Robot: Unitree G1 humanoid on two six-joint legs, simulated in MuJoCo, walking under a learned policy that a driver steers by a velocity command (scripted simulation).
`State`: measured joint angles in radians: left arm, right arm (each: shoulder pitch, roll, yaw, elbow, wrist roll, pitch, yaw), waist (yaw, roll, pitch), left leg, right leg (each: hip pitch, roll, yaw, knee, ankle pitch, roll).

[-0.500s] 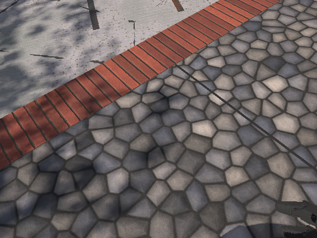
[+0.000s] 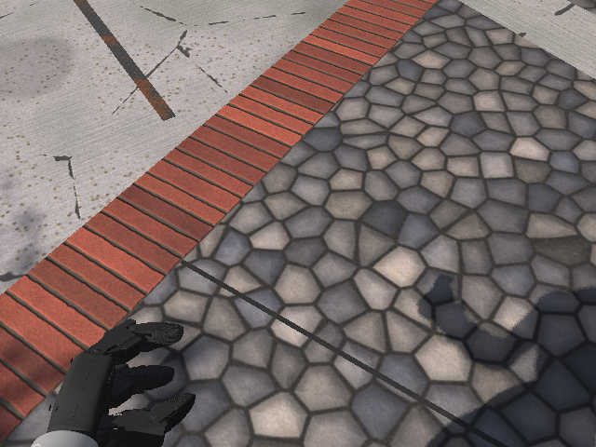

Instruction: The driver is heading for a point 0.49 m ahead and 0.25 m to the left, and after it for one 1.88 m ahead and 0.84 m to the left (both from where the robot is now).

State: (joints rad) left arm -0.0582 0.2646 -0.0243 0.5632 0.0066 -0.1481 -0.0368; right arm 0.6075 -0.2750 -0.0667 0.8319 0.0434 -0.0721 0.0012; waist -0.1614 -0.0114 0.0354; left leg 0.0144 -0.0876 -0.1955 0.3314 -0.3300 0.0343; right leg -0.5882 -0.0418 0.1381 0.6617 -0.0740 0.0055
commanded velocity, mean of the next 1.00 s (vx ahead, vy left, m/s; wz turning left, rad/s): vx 0.69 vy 0.00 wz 0.76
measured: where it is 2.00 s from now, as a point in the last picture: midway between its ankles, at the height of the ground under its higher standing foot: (176, 355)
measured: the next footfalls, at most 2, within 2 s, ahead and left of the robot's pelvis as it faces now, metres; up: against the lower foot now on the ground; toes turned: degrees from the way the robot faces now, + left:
right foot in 0.08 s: +0.26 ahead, -0.17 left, +0.00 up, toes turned +10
left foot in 0.52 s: +0.59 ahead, +0.19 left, +0.00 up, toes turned +32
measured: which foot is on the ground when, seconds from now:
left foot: down 0.00-0.08, up 0.10-0.50, down 0.52-0.92, up 0.94-1.00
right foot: up 0.00-0.06, down 0.08-0.52, up 0.54-0.90, down 0.92-1.00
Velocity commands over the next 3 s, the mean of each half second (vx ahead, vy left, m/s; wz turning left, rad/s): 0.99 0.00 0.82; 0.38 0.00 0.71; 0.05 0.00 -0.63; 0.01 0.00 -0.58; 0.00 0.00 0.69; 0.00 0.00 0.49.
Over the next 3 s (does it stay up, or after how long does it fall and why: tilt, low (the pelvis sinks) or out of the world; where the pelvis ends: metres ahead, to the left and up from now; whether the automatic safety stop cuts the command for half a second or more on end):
stays up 0.83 0.25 0.00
